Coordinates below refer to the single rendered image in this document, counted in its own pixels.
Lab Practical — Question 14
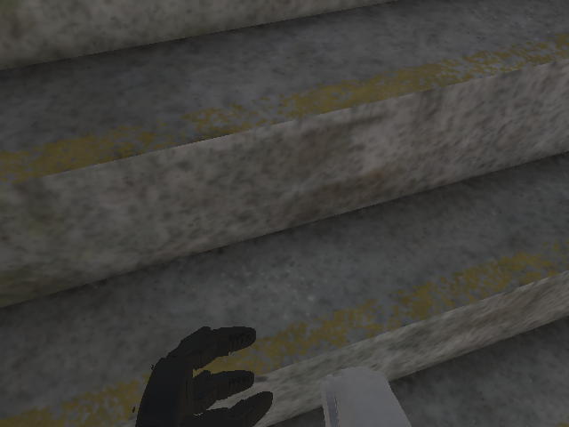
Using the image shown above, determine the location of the robot right thigh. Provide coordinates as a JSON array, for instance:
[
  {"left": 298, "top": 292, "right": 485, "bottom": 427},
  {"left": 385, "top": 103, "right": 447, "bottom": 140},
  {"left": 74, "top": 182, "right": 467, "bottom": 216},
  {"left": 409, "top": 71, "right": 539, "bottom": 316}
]
[{"left": 320, "top": 366, "right": 412, "bottom": 427}]

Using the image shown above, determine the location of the left robot hand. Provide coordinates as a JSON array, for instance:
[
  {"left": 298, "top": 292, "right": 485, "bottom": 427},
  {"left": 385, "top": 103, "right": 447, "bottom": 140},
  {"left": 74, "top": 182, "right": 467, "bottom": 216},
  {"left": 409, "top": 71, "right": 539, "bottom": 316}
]
[{"left": 132, "top": 326, "right": 273, "bottom": 427}]

